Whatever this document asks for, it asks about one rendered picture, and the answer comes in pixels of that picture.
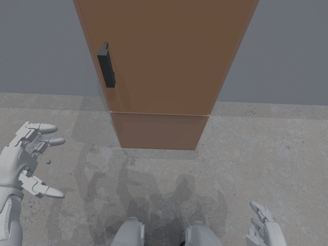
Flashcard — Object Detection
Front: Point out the robot right thigh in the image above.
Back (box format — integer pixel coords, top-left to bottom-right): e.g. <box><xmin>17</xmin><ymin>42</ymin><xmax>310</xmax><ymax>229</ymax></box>
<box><xmin>186</xmin><ymin>224</ymin><xmax>222</xmax><ymax>246</ymax></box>

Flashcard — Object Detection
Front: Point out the robot left forearm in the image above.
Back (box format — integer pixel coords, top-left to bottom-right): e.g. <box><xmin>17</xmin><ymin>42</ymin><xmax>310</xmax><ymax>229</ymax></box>
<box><xmin>0</xmin><ymin>186</ymin><xmax>24</xmax><ymax>246</ymax></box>

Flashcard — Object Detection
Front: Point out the robot left thigh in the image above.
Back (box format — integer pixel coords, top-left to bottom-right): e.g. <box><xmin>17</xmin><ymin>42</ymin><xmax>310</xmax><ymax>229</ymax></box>
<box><xmin>110</xmin><ymin>220</ymin><xmax>145</xmax><ymax>246</ymax></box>

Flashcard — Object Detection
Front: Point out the cupboard door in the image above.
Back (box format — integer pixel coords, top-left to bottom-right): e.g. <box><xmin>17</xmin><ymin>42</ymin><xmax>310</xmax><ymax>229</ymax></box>
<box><xmin>78</xmin><ymin>0</ymin><xmax>254</xmax><ymax>115</ymax></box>

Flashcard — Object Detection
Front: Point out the robot right hand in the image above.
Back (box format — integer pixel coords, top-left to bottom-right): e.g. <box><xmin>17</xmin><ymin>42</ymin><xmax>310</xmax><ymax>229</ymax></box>
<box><xmin>246</xmin><ymin>200</ymin><xmax>288</xmax><ymax>246</ymax></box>

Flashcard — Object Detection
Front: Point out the robot left hand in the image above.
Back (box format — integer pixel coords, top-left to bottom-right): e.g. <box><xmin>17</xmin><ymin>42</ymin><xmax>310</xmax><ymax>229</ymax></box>
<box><xmin>0</xmin><ymin>121</ymin><xmax>66</xmax><ymax>199</ymax></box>

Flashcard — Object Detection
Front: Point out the robot thigh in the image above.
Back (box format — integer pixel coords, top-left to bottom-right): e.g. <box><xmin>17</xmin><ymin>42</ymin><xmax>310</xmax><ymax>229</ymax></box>
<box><xmin>110</xmin><ymin>220</ymin><xmax>145</xmax><ymax>246</ymax></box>
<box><xmin>186</xmin><ymin>224</ymin><xmax>222</xmax><ymax>246</ymax></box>

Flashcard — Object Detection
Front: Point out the handle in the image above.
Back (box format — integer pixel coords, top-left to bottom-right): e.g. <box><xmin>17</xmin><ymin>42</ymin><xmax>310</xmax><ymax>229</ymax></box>
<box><xmin>97</xmin><ymin>42</ymin><xmax>116</xmax><ymax>88</ymax></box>

